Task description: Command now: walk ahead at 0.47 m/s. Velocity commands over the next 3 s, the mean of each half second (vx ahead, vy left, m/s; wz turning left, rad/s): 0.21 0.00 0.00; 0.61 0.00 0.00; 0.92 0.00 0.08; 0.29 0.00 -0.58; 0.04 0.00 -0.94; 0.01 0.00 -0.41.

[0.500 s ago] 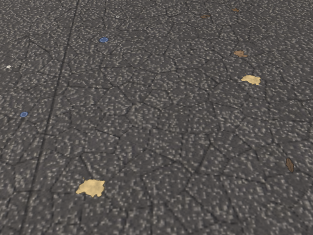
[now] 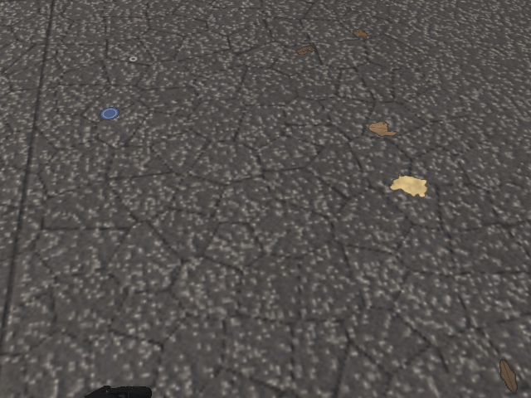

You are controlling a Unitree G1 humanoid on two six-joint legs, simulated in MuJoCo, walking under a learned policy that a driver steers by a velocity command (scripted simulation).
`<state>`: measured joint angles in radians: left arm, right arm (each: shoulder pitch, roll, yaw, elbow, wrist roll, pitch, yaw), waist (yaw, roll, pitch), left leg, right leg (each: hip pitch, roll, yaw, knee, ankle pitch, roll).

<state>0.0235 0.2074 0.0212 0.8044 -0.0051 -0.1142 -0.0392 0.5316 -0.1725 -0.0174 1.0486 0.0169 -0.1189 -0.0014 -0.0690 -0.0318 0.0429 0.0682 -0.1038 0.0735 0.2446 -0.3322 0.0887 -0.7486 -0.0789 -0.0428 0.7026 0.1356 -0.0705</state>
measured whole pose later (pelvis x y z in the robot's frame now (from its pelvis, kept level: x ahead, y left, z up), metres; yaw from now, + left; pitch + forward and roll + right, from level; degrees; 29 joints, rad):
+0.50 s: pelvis +0.22 +0.00 +0.00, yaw +0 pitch +1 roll -2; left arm 0.19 0.22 0.01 0.96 0.01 -0.05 0.00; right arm 0.17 -0.21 -0.03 0.94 -0.01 0.00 -0.05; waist 0.02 0.02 -0.01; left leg -0.34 0.07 -0.06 0.56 -0.24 -0.01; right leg -0.34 0.10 -0.05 0.44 -0.11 -0.08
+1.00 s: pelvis +0.39 -0.03 +0.01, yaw -1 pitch +3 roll +0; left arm 0.43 0.22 0.04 0.97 0.03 -0.10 -0.01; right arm 0.19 -0.24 -0.07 0.90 -0.05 -0.07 0.06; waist 0.04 0.03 -0.07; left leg -0.63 0.09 0.03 1.08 -0.18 0.06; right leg -0.09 0.03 -0.06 0.31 -0.29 -0.05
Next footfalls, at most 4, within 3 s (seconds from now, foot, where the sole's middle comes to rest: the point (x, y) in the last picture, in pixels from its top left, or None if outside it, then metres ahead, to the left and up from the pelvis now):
0.10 right None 0.33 -0.07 -0.77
0.50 left None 0.30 0.15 -0.77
0.82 right None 0.35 -0.12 -0.77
1.24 left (226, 284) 0.78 0.08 -0.77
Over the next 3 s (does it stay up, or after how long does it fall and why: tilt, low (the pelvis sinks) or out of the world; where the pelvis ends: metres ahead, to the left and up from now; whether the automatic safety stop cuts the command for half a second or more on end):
stays up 1.16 0.02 0.00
